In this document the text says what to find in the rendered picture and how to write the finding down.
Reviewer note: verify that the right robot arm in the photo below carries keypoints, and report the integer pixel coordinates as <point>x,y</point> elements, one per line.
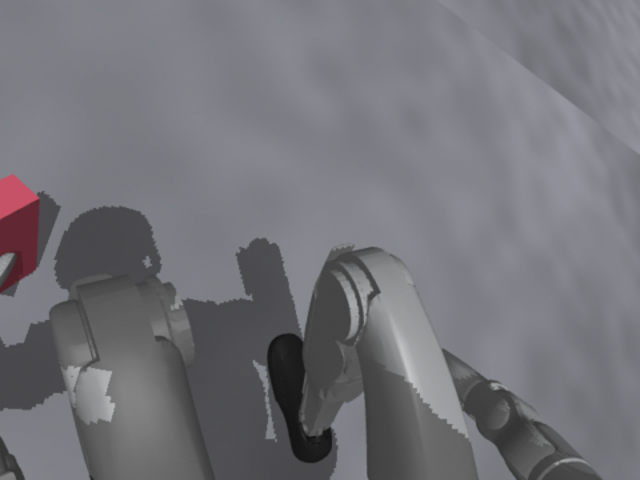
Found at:
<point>531,450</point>

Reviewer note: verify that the right robot hand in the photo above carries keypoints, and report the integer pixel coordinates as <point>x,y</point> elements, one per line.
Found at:
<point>464,377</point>

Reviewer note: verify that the carton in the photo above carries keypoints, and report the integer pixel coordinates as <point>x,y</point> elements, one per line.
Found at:
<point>19,219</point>

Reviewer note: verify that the right robot foot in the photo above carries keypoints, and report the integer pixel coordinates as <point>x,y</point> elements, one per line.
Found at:
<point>286,370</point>

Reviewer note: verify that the left robot hand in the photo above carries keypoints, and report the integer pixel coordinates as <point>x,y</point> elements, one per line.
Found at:
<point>7,262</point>

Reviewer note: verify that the left robot arm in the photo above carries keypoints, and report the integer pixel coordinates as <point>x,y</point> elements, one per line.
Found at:
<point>9,469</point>

